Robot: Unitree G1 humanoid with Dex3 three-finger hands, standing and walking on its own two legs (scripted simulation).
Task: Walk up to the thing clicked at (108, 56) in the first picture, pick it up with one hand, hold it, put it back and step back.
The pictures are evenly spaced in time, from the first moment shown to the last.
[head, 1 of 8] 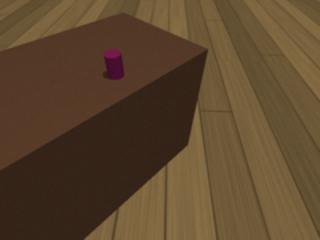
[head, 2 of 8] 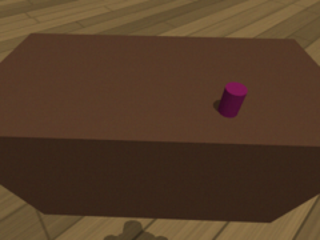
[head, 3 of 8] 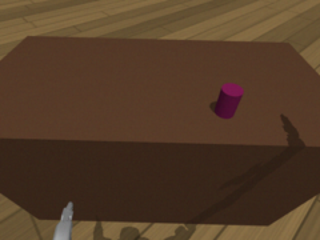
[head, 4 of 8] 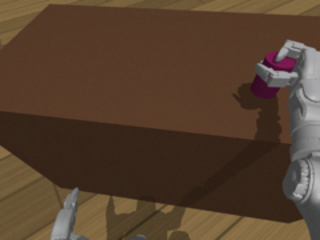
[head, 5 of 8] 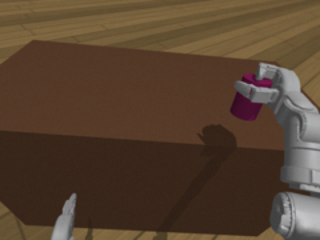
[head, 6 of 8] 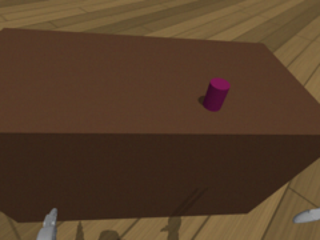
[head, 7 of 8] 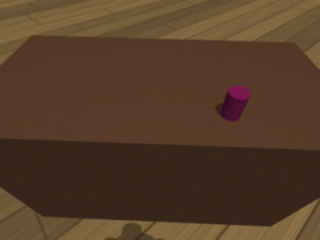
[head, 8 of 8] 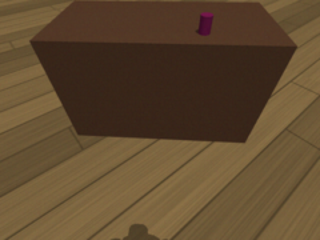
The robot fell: no
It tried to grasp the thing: yes
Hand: right
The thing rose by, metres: 0.23
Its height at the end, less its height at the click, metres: +0.00
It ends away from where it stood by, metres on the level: 0.01
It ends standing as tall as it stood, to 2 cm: yes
